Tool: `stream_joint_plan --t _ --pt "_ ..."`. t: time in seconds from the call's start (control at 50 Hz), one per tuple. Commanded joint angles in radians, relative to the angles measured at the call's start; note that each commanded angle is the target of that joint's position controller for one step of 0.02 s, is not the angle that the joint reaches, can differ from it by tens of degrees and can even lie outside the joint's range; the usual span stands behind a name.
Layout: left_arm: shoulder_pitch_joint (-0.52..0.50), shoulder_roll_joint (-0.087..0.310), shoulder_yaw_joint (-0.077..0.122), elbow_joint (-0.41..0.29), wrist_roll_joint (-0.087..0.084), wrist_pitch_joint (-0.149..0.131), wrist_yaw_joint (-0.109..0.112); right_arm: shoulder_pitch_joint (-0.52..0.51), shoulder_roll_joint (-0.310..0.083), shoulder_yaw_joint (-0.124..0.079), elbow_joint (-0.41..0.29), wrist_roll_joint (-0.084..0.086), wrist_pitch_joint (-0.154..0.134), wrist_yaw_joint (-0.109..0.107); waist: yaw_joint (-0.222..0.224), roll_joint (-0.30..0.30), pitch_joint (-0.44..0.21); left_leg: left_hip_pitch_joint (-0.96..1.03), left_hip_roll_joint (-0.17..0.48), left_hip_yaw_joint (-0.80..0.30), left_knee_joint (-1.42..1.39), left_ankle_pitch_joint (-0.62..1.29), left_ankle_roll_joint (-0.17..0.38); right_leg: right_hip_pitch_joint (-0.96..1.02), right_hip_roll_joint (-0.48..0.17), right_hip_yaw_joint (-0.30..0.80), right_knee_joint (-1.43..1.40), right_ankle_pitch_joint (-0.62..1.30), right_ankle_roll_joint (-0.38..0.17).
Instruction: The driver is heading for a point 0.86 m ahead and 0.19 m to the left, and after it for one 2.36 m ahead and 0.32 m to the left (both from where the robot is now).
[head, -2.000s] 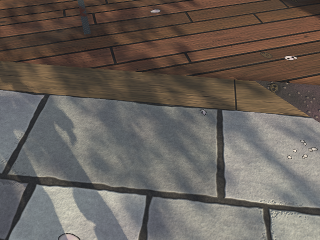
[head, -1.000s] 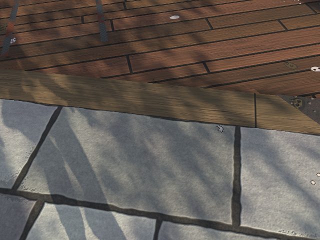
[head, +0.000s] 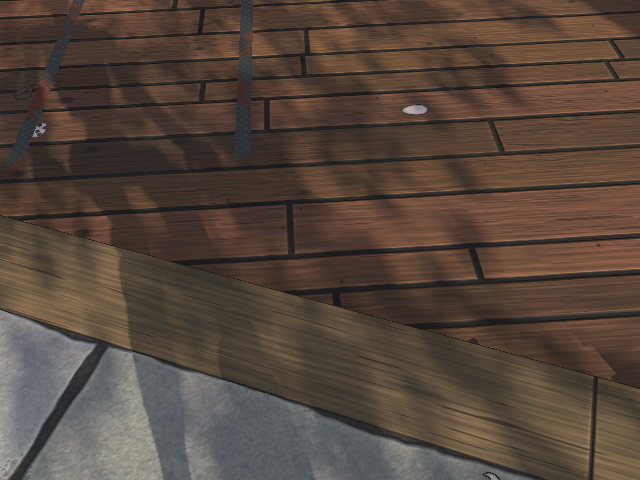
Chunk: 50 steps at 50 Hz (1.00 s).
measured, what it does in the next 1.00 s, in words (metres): walks ahead, turning left: left foot, then right foot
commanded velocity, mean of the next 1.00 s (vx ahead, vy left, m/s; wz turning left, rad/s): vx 0.50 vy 0.00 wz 0.39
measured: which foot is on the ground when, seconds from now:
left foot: up 0.00-0.28, down 0.30-0.82, up 0.84-1.00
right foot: down 0.00-0.30, up 0.32-0.80, down 0.82-1.00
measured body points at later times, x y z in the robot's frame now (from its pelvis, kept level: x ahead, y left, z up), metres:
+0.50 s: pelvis +0.27 +0.09 +0.00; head +0.30 +0.11 +0.44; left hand +0.36 +0.39 -0.11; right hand +0.42 -0.15 -0.12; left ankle +0.27 +0.15 -0.75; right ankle +0.35 -0.09 -0.66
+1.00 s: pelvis +0.60 +0.11 +0.00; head +0.62 +0.13 +0.45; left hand +0.57 +0.38 -0.14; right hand +0.75 -0.10 -0.13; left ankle +0.50 +0.22 -0.66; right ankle +0.66 +0.05 -0.75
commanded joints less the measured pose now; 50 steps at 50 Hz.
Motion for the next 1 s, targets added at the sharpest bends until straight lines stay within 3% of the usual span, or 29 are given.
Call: stream_joint_plan --t 0.02,0.1,0.2,0.24,0.26,0.28,0.3,0.32,0.34,0.36,0.38,0.4,0.46,0.48,0.5,0.52,0.56,0.6,0.66,0.76,0.8,0.82,0.84,0.86,0.88,0.9,0.92,0.96,1.0 --pt "-0.054 0.131 0.028 -0.055 0.003 -0.014 0.016 0.021 -0.011 -0.006 -0.06 -0.008 0.004 0.008 -0.038 -0.108 0.025 -0.056 0.038 -0.043 -0.107 0.146 -0.011 -0.004 -0.276 0.113 -0.193 0.199 -0.137" --pt "-0.013 0.165 0.038 -0.051 -0.008 -0.001 0.031 -0.127 0.009 0.007 -0.114 -0.014 -0.004 0.038 0.01 -0.082 0.062 -0.037 0.021 0.04 -0.322 0.262 -0.005 0.046 -0.276 0.017 -0.198 0.211 -0.121" --pt "0.043 0.198 0.054 -0.036 -0.033 0.033 0.032 -0.229 -0.008 0.007 -0.189 -0.009 0.0 0.067 0.024 -0.092 0.082 -0.053 -0.015 0.108 -0.434 0.131 0.042 0.224 -0.326 -0.038 -0.093 0.382 -0.096" --pt "0.019 0.229 0.062 -0.048 -0.04 0.046 0.035 -0.175 -0.046 -0.012 -0.197 -0.008 0.004 0.071 -0.026 -0.129 0.019 0.081 -0.083 0.169 -0.436 0.031 0.08 0.247 -0.324 -0.067 0.049 0.715 -0.074" --pt "0.002 0.239 0.064 -0.054 -0.043 0.054 0.035 -0.075 -0.08 -0.032 -0.179 -0.004 0.006 0.07 -0.088 -0.134 -0.041 0.218 -0.131 0.197 -0.453 0.006 0.107 0.23 -0.308 -0.084 0.201 0.841 -0.058" --pt "-0.012 0.235 0.06 -0.062 -0.045 0.058 0.035 0.09 -0.141 -0.067 -0.137 0.0 0.008 0.059 -0.175 -0.109 -0.127 0.465 -0.178 0.193 -0.521 0.065 0.145 0.135 -0.264 -0.105 0.426 0.803 -0.023" --pt "0.007 0.178 0.039 -0.088 -0.014 0.049 0.034 0.219 -0.248 -0.102 -0.109 -0.001 0.018 0.034 -0.201 0.053 -0.213 0.756 -0.011 -0.088 -0.55 0.073 0.211 -0.143 -0.207 -0.108 0.763 0.359 0.031" --pt "0.069 0.054 0.001 -0.15 -0.006 0.011 0.021 0.154 -0.324 -0.104 -0.142 -0.003 0.005 0.036 -0.075 0.242 -0.328 1.028 0.213 -0.704 -0.732 -0.106 0.421 -0.544 0.025 0.073 1.097 -0.411 0.084" --pt "-0.053 0.145 0.015 -0.171 -0.05 -0.033 0.006 0.191 -0.229 -0.074 -0.15 -0.015 -0.006 0.044 -0.152 0.097 -0.354 1.036 0.23 -0.757 -0.841 -0.145 0.39 -0.66 -0.007 0.255 1.145 -0.392 0.055" --pt "-0.112 0.159 0.019 -0.189 -0.077 -0.049 0.0 0.162 -0.17 -0.058 -0.141 -0.021 -0.019 0.045 -0.141 0.061 -0.223 0.946 0.201 -0.6 -0.826 -0.078 0.342 -0.717 -0.052 0.244 1.107 -0.313 0.024" --pt "-0.109 0.149 0.018 -0.177 -0.058 -0.053 0.008 0.088 -0.132 -0.047 -0.154 -0.015 -0.028 0.045 -0.089 -0.039 -0.14 0.783 0.152 -0.467 -0.817 0.033 0.3 -0.663 -0.102 0.248 1.007 -0.23 0.016" --pt "-0.104 0.162 0.028 -0.165 -0.028 -0.044 0.017 0.019 -0.093 -0.035 -0.169 -0.016 -0.031 0.042 -0.051 -0.042 -0.105 0.653 0.109 -0.367 -0.822 0.128 0.27 -0.58 -0.134 0.248 0.915 -0.185 0.021" --pt "-0.083 0.143 0.033 -0.175 -0.01 -0.006 0.015 -0.004 -0.104 -0.033 -0.189 -0.022 -0.035 0.026 -0.007 -0.033 -0.074 0.489 0.066 -0.279 -0.869 0.28 0.269 -0.471 -0.143 0.234 0.788 -0.119 0.059" --pt "-0.032 0.005 -0.032 -0.169 0.121 0.005 -0.011 0.116 -0.03 0.004 -0.115 -0.123 -0.084 0.056 0.0 0.06 -0.079 0.457 0.025 -0.21 -0.862 0.126 0.252 -0.453 -0.13 0.252 0.826 -0.028 0.056" --pt "-0.035 0.019 -0.032 -0.16 0.113 0.019 -0.022 0.135 -0.033 -0.004 -0.109 -0.125 -0.102 0.076 -0.02 0.022 -0.012 0.421 0.012 -0.188 -0.875 0.083 0.241 -0.511 -0.124 0.226 0.805 0.021 0.06" --pt "-0.079 0.06 -0.032 -0.171 0.094 0.03 -0.027 0.112 -0.063 -0.006 -0.122 -0.117 -0.113 0.09 -0.028 0.005 0.005 0.4 0.009 -0.181 -0.883 0.08 0.235 -0.545 -0.125 0.209 0.743 0.075 0.067" --pt "-0.182 0.078 -0.043 -0.202 0.068 0.043 -0.028 0.115 -0.076 -0.001 -0.121 -0.105 -0.119 0.107 -0.051 -0.008 0.013 0.37 0.01 -0.169 -0.881 0.125 0.234 -0.524 -0.136 0.203 0.586 0.185 0.081" --pt "-0.252 0.06 -0.062 -0.222 0.06 0.051 -0.032 0.187 -0.087 -0.001 -0.092 -0.104 -0.11 0.114 -0.086 0.0 0.018 0.434 0.036 -0.184 -0.861 0.186 0.254 -0.532 -0.126 0.195 0.443 0.243 0.082" --pt "-0.332 0.076 -0.071 -0.252 0.052 0.051 -0.041 0.274 -0.099 -0.001 -0.05 -0.108 -0.094 0.122 -0.122 0.013 0.04 0.535 0.069 -0.211 -0.845 0.241 0.27 -0.53 -0.091 0.164 0.305 0.256 0.057" --pt "-0.387 0.104 -0.073 -0.282 0.044 0.045 -0.029 0.254 -0.11 0.002 -0.012 -0.113 -0.078 0.104 -0.099 0.026 0.052 0.71 0.126 -0.23 -0.843 0.373 0.207 -0.472 -0.045 0.156 0.192 0.192 -0.01" --pt "-0.278 0.165 -0.048 -0.254 0.017 0.032 -0.022 0.219 -0.128 0.0 -0.008 -0.118 -0.078 0.097 -0.021 0.016 -0.026 0.667 0.061 -0.153 -0.725 0.658 0.128 -0.197 0.011 0.094 0.177 0.257 -0.065" --pt "-0.11 0.201 -0.034 -0.204 0.004 0.021 -0.02 0.23 -0.1 0.01 -0.012 -0.132 -0.078 0.101 0.034 -0.022 -0.165 0.582 -0.02 -0.084 -0.54 0.689 0.063 0.091 -0.008 0.11 0.251 0.299 -0.119" --pt "0.111 0.226 -0.03 -0.154 0.02 0.015 -0.026 0.422 0.025 0.048 -0.012 -0.154 -0.092 0.092 0.025 -0.201 -0.426 0.281 -0.163 -0.075 -0.241 0.324 -0.005 0.604 -0.211 0.388 0.298 0.41 -0.335" --pt "0.314 0.192 -0.034 -0.095 0.037 0.022 -0.024 0.434 0.032 0.058 -0.007 -0.143 -0.1 0.108 0.111 -0.268 -0.5 0.001 -0.279 -0.05 0.071 -0.375 -0.044 0.826 -0.401 0.775 0.132 0.214 -0.446" --pt "0.359 0.172 -0.03 -0.053 0.051 0.008 -0.02 0.194 -0.049 0.026 -0.067 -0.102 -0.093 0.107 0.169 -0.144 -0.237 -0.169 -0.22 -0.122 0.233 -0.338 0.002 0.626 -0.359 0.782 0.008 -0.047 -0.304" --pt "0.21 0.17 -0.024 -0.073 0.036 -0.004 -0.015 0.115 -0.058 0.018 -0.086 -0.089 -0.09 0.082 0.099 -0.118 -0.04 -0.185 -0.132 -0.106 0.227 -0.226 0.029 0.367 -0.338 0.658 -0.043 -0.144 -0.245" --pt "0.117 0.119 -0.037 -0.092 0.034 -0.001 -0.007 0.13 -0.055 0.024 -0.081 -0.112 -0.088 0.06 0.051 -0.091 -0.028 -0.107 -0.071 -0.105 0.163 -0.154 0.044 0.22 -0.321 0.588 -0.084 -0.082 -0.252" --pt "0.035 0.042 -0.059 -0.111 0.037 -0.002 0.001 0.111 0.009 0.05 -0.076 -0.143 -0.073 0.054 -0.01 -0.072 -0.038 0.004 -0.01 -0.082 0.093 -0.079 0.047 0.079 -0.284 0.477 -0.15 0.076 -0.249" --pt "-0.008 0.047 -0.05 -0.129 0.034 -0.017 0.002 0.104 0.018 0.051 -0.077 -0.129 -0.06 0.059 -0.04 -0.079 -0.026 0.009 -0.002 -0.053 0.005 -0.079 0.027 0.028 -0.242 0.389 -0.197 0.084 -0.243"
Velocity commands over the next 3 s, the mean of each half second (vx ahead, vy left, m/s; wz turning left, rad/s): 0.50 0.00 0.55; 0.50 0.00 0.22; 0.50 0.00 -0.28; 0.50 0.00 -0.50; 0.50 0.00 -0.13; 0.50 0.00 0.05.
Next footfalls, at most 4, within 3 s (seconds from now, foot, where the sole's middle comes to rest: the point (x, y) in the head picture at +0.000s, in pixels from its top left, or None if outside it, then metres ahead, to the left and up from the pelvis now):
0.30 left None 0.31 0.16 -0.78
0.82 right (323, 392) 0.69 0.06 -0.78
1.32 left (199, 318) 0.89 0.37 -0.78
1.92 right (312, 240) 1.24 0.11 -0.89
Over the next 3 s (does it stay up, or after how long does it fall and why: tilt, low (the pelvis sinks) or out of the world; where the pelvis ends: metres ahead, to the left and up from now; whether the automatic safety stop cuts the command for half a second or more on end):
stays up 1.68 0.17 -0.13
